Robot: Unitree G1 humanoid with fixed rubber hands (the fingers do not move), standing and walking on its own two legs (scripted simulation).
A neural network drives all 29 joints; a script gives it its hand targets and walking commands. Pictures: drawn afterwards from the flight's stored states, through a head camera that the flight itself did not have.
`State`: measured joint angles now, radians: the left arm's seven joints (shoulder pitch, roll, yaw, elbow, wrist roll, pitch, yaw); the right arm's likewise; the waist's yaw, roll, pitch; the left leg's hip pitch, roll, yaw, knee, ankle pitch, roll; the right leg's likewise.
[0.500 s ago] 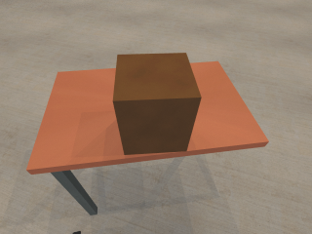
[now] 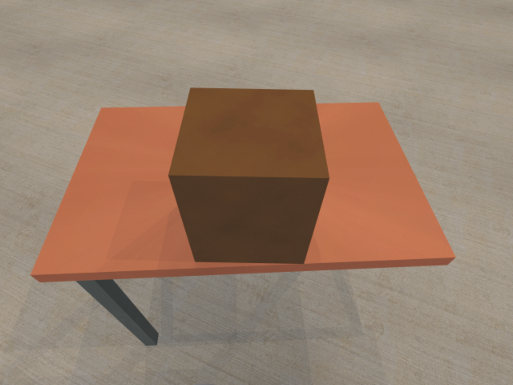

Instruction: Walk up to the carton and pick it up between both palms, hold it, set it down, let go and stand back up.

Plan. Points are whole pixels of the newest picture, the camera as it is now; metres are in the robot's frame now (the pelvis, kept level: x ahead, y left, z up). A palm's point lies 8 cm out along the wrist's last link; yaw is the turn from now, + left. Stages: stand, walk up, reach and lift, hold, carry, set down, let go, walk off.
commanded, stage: walk up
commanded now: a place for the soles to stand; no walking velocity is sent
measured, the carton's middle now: (250, 181) +0.44 +0.03 +0.04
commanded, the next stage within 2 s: reach and lift in 1.40 s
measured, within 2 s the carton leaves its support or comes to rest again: neither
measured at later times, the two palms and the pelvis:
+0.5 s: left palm out of the picture +0.06 +0.23 -0.13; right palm out of the picture +0.09 -0.26 -0.13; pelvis +0.03 -0.01 +0.00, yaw +0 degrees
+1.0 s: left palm out of the picture +0.01 +0.24 -0.14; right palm out of the picture +0.02 -0.24 -0.13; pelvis +0.02 +0.00 +0.01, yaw +1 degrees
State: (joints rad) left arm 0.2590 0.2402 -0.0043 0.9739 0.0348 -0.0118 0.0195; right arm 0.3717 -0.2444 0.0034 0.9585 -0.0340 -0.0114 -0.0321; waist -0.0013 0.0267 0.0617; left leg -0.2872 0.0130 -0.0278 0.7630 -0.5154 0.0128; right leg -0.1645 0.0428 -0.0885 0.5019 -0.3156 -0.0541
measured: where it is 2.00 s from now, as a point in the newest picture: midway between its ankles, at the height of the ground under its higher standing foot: outside the picture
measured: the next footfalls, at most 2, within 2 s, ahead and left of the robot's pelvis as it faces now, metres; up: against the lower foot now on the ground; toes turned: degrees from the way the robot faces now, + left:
none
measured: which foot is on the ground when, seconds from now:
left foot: down 0.00-1.00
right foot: down 0.00-1.00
